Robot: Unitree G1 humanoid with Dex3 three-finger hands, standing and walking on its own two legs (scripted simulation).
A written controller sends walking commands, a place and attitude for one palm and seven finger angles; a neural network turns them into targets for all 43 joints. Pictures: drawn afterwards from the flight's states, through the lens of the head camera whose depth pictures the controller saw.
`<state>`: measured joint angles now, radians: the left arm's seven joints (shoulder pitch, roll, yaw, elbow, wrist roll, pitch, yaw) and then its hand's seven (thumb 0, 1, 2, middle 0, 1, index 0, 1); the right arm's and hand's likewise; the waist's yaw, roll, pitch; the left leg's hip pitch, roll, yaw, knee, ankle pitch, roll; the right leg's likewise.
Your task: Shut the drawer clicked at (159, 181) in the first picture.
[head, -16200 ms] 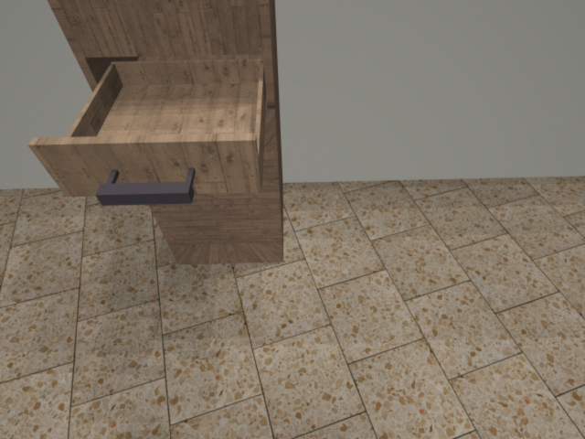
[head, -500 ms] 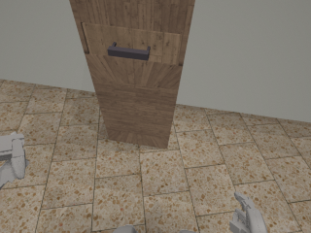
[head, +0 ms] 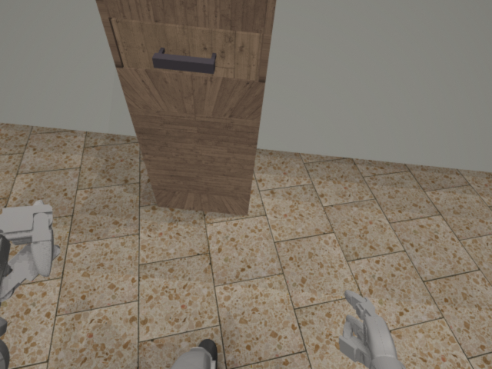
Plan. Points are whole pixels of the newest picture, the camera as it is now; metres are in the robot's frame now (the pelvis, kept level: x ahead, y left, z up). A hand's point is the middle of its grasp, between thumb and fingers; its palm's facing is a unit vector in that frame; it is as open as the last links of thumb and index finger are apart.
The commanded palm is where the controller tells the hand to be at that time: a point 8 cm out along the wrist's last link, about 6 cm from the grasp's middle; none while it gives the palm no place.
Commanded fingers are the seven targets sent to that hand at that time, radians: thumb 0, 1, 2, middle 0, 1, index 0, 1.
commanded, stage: stop stepping back and stand still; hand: left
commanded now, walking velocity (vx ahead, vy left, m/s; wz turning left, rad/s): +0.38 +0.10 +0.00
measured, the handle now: (186, 58) +0.82 +0.23 +0.04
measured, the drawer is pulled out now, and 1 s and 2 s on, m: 0.00 0.00 0.00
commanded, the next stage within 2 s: let the arm hang, fingers relaxed in 1.20 s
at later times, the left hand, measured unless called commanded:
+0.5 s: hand out of the picture +0.14 +0.27 +0.17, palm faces +0.47 -0.81 -0.37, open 3.3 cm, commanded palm +0.08 +0.30 +0.19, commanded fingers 0.00 0.90 0.90 -1.40 -1.60 -1.40 -1.60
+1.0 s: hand out of the picture +0.12 +0.27 +0.17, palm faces +0.38 -0.81 -0.44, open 3.3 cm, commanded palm +0.05 +0.31 +0.19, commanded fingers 0.00 0.90 0.90 -1.40 -1.60 -1.40 -1.60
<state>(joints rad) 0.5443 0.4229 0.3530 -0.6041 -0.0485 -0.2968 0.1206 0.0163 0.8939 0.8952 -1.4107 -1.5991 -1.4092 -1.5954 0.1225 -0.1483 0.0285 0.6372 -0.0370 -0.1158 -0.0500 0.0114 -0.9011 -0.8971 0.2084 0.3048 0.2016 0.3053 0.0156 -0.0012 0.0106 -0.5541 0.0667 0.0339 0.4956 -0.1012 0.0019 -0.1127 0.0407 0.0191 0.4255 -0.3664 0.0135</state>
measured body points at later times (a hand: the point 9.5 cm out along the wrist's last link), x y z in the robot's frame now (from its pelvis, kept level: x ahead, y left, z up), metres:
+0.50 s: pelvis -0.05 +0.02 +0.00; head -0.07 +0.03 +0.45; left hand +0.11 +0.31 +0.19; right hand +0.11 -0.22 -0.07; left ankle +0.06 +0.10 -0.73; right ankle -0.10 -0.12 -0.72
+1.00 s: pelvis -0.07 +0.03 +0.01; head -0.05 +0.04 +0.46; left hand +0.10 +0.31 +0.20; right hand +0.10 -0.19 -0.07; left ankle -0.03 +0.14 -0.73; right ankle -0.08 -0.09 -0.73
